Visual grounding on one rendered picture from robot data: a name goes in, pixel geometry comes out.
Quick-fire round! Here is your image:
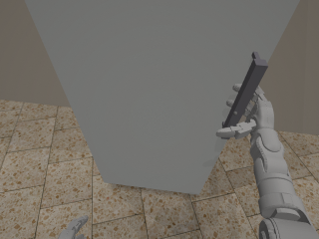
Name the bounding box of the handle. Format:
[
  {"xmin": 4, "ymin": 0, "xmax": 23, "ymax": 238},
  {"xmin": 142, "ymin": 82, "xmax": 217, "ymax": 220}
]
[{"xmin": 221, "ymin": 51, "xmax": 268, "ymax": 139}]

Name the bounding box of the left robot hand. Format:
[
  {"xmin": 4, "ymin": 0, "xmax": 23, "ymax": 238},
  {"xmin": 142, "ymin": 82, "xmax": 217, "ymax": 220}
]
[{"xmin": 58, "ymin": 215, "xmax": 89, "ymax": 239}]

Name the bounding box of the fridge door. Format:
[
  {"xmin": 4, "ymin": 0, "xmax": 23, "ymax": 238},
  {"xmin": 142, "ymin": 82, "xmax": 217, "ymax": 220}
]
[{"xmin": 24, "ymin": 0, "xmax": 300, "ymax": 195}]

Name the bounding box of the right robot hand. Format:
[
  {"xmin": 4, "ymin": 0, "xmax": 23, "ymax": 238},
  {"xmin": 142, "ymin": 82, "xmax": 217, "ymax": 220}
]
[{"xmin": 216, "ymin": 84, "xmax": 275, "ymax": 139}]

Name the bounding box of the robot right upper arm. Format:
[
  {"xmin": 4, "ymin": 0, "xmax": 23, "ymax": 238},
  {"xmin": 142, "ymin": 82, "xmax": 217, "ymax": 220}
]
[{"xmin": 258, "ymin": 217, "xmax": 319, "ymax": 239}]

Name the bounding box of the right robot forearm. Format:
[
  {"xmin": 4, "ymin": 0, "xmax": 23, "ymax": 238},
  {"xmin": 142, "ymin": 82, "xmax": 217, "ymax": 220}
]
[{"xmin": 249, "ymin": 128, "xmax": 319, "ymax": 238}]

